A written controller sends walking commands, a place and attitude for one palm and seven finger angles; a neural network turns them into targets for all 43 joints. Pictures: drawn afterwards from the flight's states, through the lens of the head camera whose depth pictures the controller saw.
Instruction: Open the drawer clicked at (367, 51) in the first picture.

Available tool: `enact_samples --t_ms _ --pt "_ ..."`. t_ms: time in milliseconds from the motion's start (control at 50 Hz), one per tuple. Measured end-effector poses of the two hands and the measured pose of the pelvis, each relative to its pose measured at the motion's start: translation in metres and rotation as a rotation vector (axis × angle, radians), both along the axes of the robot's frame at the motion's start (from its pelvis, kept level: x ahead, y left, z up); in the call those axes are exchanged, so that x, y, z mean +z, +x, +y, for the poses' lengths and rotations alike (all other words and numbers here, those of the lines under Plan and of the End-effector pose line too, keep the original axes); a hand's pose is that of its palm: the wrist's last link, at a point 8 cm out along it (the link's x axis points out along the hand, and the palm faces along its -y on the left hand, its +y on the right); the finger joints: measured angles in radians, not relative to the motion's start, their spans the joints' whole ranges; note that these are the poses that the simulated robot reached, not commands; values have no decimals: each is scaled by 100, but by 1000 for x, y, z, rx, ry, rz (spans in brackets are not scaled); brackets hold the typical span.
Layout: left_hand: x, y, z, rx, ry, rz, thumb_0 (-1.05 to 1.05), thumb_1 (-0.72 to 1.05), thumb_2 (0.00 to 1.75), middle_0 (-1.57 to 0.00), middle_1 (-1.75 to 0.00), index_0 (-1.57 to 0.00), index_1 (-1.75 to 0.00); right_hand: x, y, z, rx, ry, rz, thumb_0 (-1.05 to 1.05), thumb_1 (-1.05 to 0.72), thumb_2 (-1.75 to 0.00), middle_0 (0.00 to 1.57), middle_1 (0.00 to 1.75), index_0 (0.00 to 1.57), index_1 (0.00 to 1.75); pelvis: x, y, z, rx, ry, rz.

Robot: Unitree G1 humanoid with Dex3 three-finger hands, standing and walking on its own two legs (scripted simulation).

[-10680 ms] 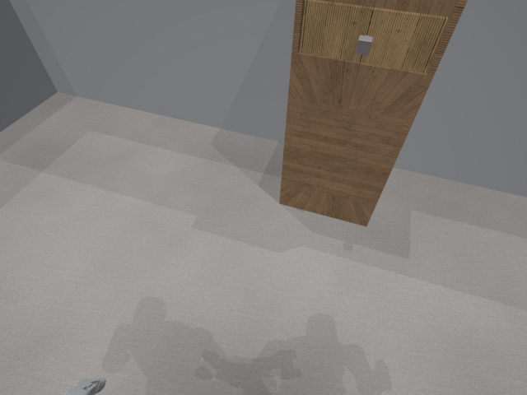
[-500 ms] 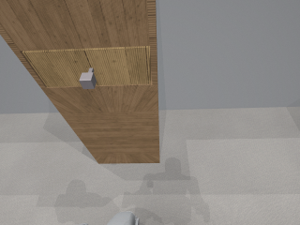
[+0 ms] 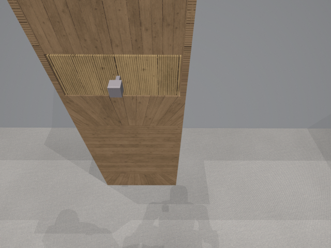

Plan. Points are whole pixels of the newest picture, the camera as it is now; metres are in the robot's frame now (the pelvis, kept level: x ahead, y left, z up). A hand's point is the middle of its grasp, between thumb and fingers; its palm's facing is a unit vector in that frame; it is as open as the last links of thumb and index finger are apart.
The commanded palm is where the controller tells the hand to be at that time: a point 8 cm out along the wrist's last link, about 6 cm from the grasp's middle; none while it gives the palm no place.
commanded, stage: come to a stop and stand still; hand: left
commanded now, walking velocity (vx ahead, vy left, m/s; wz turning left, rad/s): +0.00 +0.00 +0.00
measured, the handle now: (116, 84) +0.54 +0.19 +0.08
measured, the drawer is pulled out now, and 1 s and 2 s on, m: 0.00 0.00 0.00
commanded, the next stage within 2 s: look again from close up in 0.60 s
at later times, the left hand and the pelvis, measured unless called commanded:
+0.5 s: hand out of the picture -0.02 +0.14 -0.17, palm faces +0.03 -0.98 -0.18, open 7.3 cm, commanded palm none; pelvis -0.01 -0.03 +0.01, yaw +0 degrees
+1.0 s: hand out of the picture -0.02 +0.17 -0.18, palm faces +0.03 -0.98 -0.17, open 7.3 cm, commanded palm none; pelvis -0.03 +0.00 +0.00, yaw +0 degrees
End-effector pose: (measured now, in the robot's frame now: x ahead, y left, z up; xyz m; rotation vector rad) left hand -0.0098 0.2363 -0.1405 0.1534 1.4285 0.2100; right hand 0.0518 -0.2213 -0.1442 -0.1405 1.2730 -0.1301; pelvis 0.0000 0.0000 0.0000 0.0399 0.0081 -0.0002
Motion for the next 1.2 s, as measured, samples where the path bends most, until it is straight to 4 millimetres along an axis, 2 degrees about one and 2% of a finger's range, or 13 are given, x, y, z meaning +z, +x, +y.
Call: enact_samples --t_ms 140,280,380,460,600,760,860,980,1100,1200 --pt "6 2 -23 -33 -17 -20 0 91 90 -19 -30 -20 -29 -4 -42 -10 -41 14 82 0 -93 -90 20 29 20 30 5 -6 -7 -3 -17 -21" --pt "5 1 -32 -33 -20 -37 1 93 90 -20 -30 -20 -29 -3 -85 -12 -54 24 172 0 -91 -90 20 29 19 30 6 -11 -18 -2 -21 -37" --pt "4 -6 -39 -29 -28 -28 1 93 90 -20 -30 -20 -29 -2 -104 -10 -64 35 217 0 -91 -90 20 29 19 30 6 -14 -22 0 -24 -37" --pt "3 -15 -45 -22 -41 -8 1 92 90 -20 -30 -20 -29 -2 -112 -9 -69 41 235 0 -91 -90 20 29 19 30 6 -15 -24 0 -25 -33" --pt "1 -26 -58 -7 -69 20 0 91 90 -19 -30 -20 -29 -1 -108 -7 -67 44 231 0 -91 -90 20 29 19 30 6 -13 -26 2 -26 -28" --pt "-3 -30 -65 -15 -77 6 0 91 90 -20 -30 -20 -29 -3 -81 -10 -42 28 165 1 -91 -90 20 29 19 30 3 -14 -23 -5 -46 -20" --pt "-10 -28 -51 -26 -81 -24 0 91 90 -20 -30 -20 -29 0 -61 -15 -44 -23 52 2 -93 -90 20 29 19 30 -2 -17 -11 -2 -46 -36" --pt "-11 -21 -24 -34 -61 -79 0 91 90 -20 -30 -20 -29 5 -48 -5 -13 -37 -18 1 -93 -90 20 29 19 30 -3 -25 1 0 -46 -46" --pt "-8 -20 -1 -40 -40 -103 0 91 90 -19 -30 -20 -29 8 -55 4 6 -39 -17 1 -93 -90 20 29 19 30 -2 -31 11 4 -44 -37" --pt "-6 -27 8 -38 -34 -88 0 91 90 -19 -30 -20 -29 8 -69 11 10 -31 21 1 -92 -90 20 29 19 30 0 -34 16 7 -42 -31"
